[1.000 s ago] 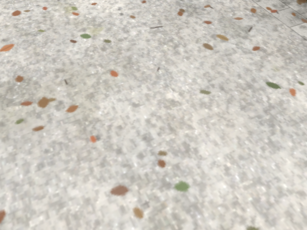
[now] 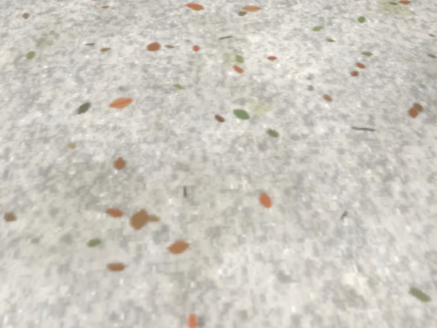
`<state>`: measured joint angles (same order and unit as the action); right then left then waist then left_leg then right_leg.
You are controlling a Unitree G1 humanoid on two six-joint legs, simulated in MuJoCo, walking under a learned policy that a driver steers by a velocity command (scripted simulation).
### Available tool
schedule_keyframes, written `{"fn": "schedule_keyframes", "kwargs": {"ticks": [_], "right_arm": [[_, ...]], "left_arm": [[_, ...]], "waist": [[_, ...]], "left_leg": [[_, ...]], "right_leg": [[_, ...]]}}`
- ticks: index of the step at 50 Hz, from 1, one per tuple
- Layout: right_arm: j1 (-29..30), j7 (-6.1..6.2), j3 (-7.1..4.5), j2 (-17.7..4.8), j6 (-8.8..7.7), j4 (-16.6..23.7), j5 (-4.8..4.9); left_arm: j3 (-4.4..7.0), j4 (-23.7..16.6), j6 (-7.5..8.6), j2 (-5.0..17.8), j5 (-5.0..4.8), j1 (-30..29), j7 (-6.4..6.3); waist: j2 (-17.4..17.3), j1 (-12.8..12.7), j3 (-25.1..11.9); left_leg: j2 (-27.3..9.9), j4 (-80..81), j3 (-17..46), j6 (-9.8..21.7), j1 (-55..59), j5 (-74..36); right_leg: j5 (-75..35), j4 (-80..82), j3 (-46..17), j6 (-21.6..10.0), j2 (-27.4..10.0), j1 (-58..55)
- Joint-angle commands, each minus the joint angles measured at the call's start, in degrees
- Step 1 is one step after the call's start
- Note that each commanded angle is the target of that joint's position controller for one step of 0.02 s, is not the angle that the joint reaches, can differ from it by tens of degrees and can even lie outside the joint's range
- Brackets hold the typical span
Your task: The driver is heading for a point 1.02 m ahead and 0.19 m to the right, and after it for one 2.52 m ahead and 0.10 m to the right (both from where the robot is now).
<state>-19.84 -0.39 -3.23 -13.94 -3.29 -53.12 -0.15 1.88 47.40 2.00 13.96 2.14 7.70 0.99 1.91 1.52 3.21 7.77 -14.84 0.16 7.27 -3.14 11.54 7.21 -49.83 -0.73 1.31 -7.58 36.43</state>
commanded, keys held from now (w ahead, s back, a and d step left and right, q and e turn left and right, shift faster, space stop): no key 0.02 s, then e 0.56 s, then no key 0.42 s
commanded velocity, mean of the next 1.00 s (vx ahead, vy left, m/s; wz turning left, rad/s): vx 0.09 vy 0.00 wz -0.26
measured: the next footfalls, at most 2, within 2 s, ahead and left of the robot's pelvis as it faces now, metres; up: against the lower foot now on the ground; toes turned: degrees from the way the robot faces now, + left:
right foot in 0.18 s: +0.25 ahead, -0.11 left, +0.00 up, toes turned -3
left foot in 0.70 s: +0.21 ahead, +0.07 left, +0.00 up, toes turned -20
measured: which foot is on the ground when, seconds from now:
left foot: down 0.00-0.20, up 0.22-0.68, down 0.70-1.00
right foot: up 0.00-0.16, down 0.18-0.70, up 0.72-1.00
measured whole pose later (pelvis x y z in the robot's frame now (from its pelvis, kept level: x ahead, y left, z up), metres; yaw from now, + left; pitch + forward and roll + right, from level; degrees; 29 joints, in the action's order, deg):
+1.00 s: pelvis +0.15 +0.00 +0.00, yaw -19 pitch +0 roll -1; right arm -13.1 2.1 -0.7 -12.7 -0.3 -50.7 -1.2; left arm 2.9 53.7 -3.3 14.8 -0.2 10.3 -1.4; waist 1.7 1.0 1.9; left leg 1.6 -24.5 0.8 2.7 -10.9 13.5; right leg 21.7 -32.8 -4.2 1.7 2.4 11.6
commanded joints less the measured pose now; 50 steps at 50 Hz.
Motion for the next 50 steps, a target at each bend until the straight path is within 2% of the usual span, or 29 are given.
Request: {"fn": "schedule_keyframes", "kwargs": {"ticks": [1, 3, 5, 7, 8, 9, 10, 11, 12, 13, 14, 15, 17, 19, 24, 29, 32, 34, 35, 36, 37, 38, 39, 40, 41, 43, 47, 49, 50], "right_arm": [[-2.86, 0.44, -1.05, -7.25, -0.58, 1.37, -0.10], [-3.16, 0.76, -0.63, -6.83, -0.44, 0.75, -0.49], [-2.61, 1.20, -0.27, -6.40, -0.27, 0.10, -0.97], [-0.51, 1.94, -0.32, -6.95, -0.28, -0.08, -1.18], [1.16, 2.26, -0.52, -7.71, -0.18, -0.02, -0.85], [1.70, 2.49, -0.80, -8.78, -0.27, 0.65, -0.45], [-2.64, 2.67, -0.19, -6.04, -0.47, 2.51, 0.46], [-6.63, 2.42, -0.04, -4.48, 0.33, 1.82, 0.96], [-4.48, 2.22, -0.14, -6.11, 1.23, 1.28, -1.05], [-0.22, 1.96, -0.32, -6.13, 1.66, 1.96, -1.64], [2.11, 1.84, -0.33, -5.82, 2.18, 2.65, -1.73], [3.38, 1.80, -0.39, -5.86, 3.03, 3.58, -1.86], [1.98, 1.83, -0.12, -4.77, 4.49, 3.40, -1.92], [2.54, 2.05, -0.04, -4.40, 5.09, 3.83, -1.59], [8.52, 2.69, -0.29, -5.38, 5.83, 6.16, -1.18], [9.91, 3.19, -0.05, -5.10, 5.02, 7.56, -0.32], [5.29, 3.52, 0.13, -4.95, 4.33, 6.74, 0.30], [0.77, 3.78, 0.15, -4.86, 3.70, 5.71, 0.00], [1.88, 4.13, -0.48, -8.16, 3.36, 6.40, -0.85], [5.62, 4.05, -1.52, -13.65, 3.33, 8.68, -1.76], [8.12, 3.56, -1.45, -12.69, 3.29, 8.64, -2.31], [10.07, 3.31, -0.38, -8.94, 2.96, 8.94, -1.84], [12.49, 3.08, 0.14, -6.97, 2.69, 8.97, -1.34], [13.13, 3.01, 0.32, -6.64, 2.48, 9.26, -1.12], [12.29, 3.06, 0.50, -6.41, 2.29, 9.08, -0.97], [8.45, 2.93, 0.77, -6.22, 2.07, 7.42, -0.89], [4.09, 2.85, 0.63, -7.96, 2.42, 4.45, -1.17], [3.49, 2.62, 0.37, -8.69, 2.91, 3.20, -1.20], [4.07, 2.54, 0.25, -8.88, 3.08, 2.71, -0.95]], "left_arm": [[0.02, -2.79, 0.45, 2.07, -0.73, -1.79, -0.05], [-0.13, -2.29, 0.70, 2.25, -1.17, -2.46, -0.33], [-0.04, -1.58, 1.04, 2.89, -1.04, -1.90, -0.62], [0.63, 0.84, 1.60, 4.54, -0.64, 4.26, -1.08], [1.10, 2.77, 2.21, 5.24, -0.45, 9.71, -1.28], [1.76, 4.12, 2.96, 7.35, -0.19, 14.50, -1.53], [3.29, 4.00, 3.00, 13.46, 0.10, 17.92, -1.62], [3.25, 3.40, 1.78, 12.49, -2.10, 16.65, -1.17], [3.14, 2.06, 1.12, 10.92, -3.53, 12.66, -0.60], [2.73, 0.97, 0.44, 8.56, -3.17, 8.17, -0.68], [2.13, 0.76, -0.25, 6.42, -2.58, 6.00, -0.95], [2.03, 0.89, -0.73, 5.87, -2.35, 5.49, -1.30], [2.48, 0.85, -1.33, 6.84, -1.56, 5.52, -1.32], [3.14, 0.54, -1.56, 8.36, -1.31, 5.55, -1.17], [4.22, -0.07, -3.02, 9.69, -1.08, 6.39, -1.17], [4.97, -0.50, -4.00, 10.07, -0.78, 6.13, -1.12], [4.81, -0.54, -4.48, 9.14, -0.79, 4.70, -0.99], [4.52, -0.51, -4.88, 8.41, -1.59, 3.64, -1.24], [3.88, -0.79, -4.81, 6.32, -2.10, 5.12, -1.49], [3.45, -1.83, -4.43, 4.46, -2.90, 5.20, -1.68], [4.36, -1.09, -3.98, 8.38, -0.69, 4.02, -1.93], [4.48, -0.28, -3.81, 8.30, -0.66, 5.23, -1.62], [4.37, 0.89, -3.90, 7.59, -0.81, 6.97, -1.38], [4.25, 1.64, -4.14, 7.23, -0.63, 7.97, -1.32], [4.06, 2.35, -4.38, 6.90, -0.49, 8.55, -1.27], [3.29, 2.65, -4.67, 5.67, -0.87, 6.56, -1.49], [1.67, 3.15, -4.89, 4.01, -2.21, 2.62, -2.39], [1.51, 4.30, -4.83, 4.56, -2.88, 3.39, -2.92], [1.33, 5.34, -4.61, 4.45, -2.83, 4.90, -3.14]], "waist": [[-5.60, 0.77, -1.58], [-6.82, 1.60, -2.48], [-7.46, 1.30, -2.37], [-7.64, -1.64, -3.43], [-6.21, -4.70, -4.68], [-3.17, -6.88, -7.44], [7.00, -5.07, -14.33], [11.32, -3.14, -22.51], [3.26, -2.40, -19.02], [0.62, -2.14, -11.85], [-1.20, -1.04, -6.55], [-0.40, -0.35, -4.60], [1.46, 0.33, -5.87], [2.19, 0.18, -6.91], [4.88, -2.44, -6.09], [5.14, -3.44, -5.88], [6.07, -2.17, -6.69], [4.93, 0.31, -6.06], [-2.22, -1.04, -5.02], [-13.76, -1.92, -4.20], [-10.49, -1.83, -1.70], [-7.13, -3.85, -1.73], [-6.16, -5.57, -1.27], [-7.89, -5.68, -2.22], [-9.39, -5.08, -2.63], [-9.33, -3.05, -3.49], [-11.86, 0.14, -5.33], [-12.80, -0.04, -5.04], [-11.76, -1.27, -4.92]], "left_leg": [[-12.77, -0.15, 3.24, 1.54, -1.46, -46.78], [-13.25, -0.98, 2.16, 0.66, 1.46, -46.81], [-14.80, -2.95, 2.07, 0.60, 3.87, -47.44], [-16.34, -9.14, 2.24, 0.19, 5.39, -52.88], [-15.60, -16.19, 1.32, -0.57, 5.63, -51.65], [-12.92, -26.40, -0.48, -2.03, 1.97, -41.22], [-6.36, -45.70, -4.07, -4.22, -10.39, -9.89], [0.28, -58.08, -1.36, -5.48, -20.00, 23.04], [-3.75, -60.62, 3.11, -5.78, -22.12, 20.98], [-5.31, -60.39, 3.11, -6.20, -24.55, 18.51], [-7.23, -56.64, 3.10, -6.64, -24.93, 16.63], [-8.27, -53.05, 2.99, -7.23, -23.71, 14.77], [-7.37, -49.95, 1.66, -8.27, -20.37, 12.50], [-7.25, -46.10, 1.46, -9.04, -20.38, 11.96], [-7.33, -38.08, 2.31, -9.77, -23.27, 10.60], [-5.69, -30.73, 2.93, -8.78, -20.85, 11.92], [-4.41, -21.40, 1.74, -6.73, -13.64, 12.48], [-4.51, -6.65, 1.41, -4.60, -5.13, 6.06], [-12.06, 1.58, 10.26, -2.66, -3.28, 10.01], [-26.60, 7.45, 28.12, 2.90, -3.93, 13.68], [-29.53, 5.64, 28.38, 6.93, -12.85, 4.60], [-26.27, 3.85, 23.76, 6.76, -15.03, -2.74], [-22.32, 2.15, 17.64, 4.86, -14.86, -7.86], [-19.66, 0.87, 13.97, 3.44, -12.29, -11.92], [-18.52, -0.61, 11.84, 3.34, -9.44, -18.31], [-18.04, -3.14, 10.02, 3.55, -3.72, -27.21], [-18.28, -6.66, 10.07, 3.48, 1.55, -34.24], [-18.23, -8.02, 11.01, 2.77, 2.24, -37.24], [-17.77, -8.85, 10.75, 1.53, 1.55, -37.22]], "right_leg": [[-6.50, 7.91, 4.55, -0.38, 4.08, -5.82], [-8.76, 12.07, 5.29, -1.50, 5.58, -7.84], [-6.71, 15.12, 4.96, -3.05, 6.71, -10.07], [-2.57, 18.13, 4.23, -5.33, 8.85, -15.83], [-5.21, 23.36, 3.97, -6.51, 9.66, -20.68], [-21.78, 26.54, 0.38, -7.89, 6.45, -28.53], [-55.32, 20.11, -14.58, -15.09, -8.00, -42.64], [-65.78, 23.00, -28.31, -24.44, -15.87, -48.84], [-53.31, 25.73, -25.44, -24.12, -13.69, -42.74], [-40.61, 28.23, -21.99, -22.64, -10.57, -35.62], [-31.97, 30.91, -18.69, -20.05, -7.46, -28.70], [-25.42, 32.76, -16.71, -18.17, -4.79, -24.33], [-18.10, 34.06, -15.15, -16.57, -1.84, -20.50], [-10.98, 34.84, -15.52, -16.04, -0.69, -19.50], [11.88, 37.80, -21.78, -14.37, 0.24, -20.07], [12.15, 36.99, -26.27, -13.28, 0.50, -21.50], [8.44, 36.01, -26.67, -11.86, 0.89, -20.64], [10.84, 33.64, -25.20, -8.52, 3.52, -16.82], [16.86, 27.31, -21.10, -5.42, 7.65, -13.13], [19.81, 14.52, -9.25, -2.73, 17.47, -5.87], [22.39, 2.92, -7.45, -2.14, 16.23, -8.29], [19.57, -2.58, -9.19, -2.27, 15.28, -11.82], [16.49, -5.71, -8.72, -1.94, 14.99, -12.70], [15.09, -7.64, -8.13, -1.44, 15.01, -12.41], [15.44, -8.27, -7.47, -0.72, 14.98, -11.57], [16.56, -3.11, -6.43, 0.78, 13.89, -11.23], [19.01, 13.12, -1.63, 1.18, 11.50, -18.29], [14.95, 21.90, -0.33, 0.18, 11.29, -21.68], [8.09, 29.10, -0.21, -0.40, 10.71, -25.13]]}}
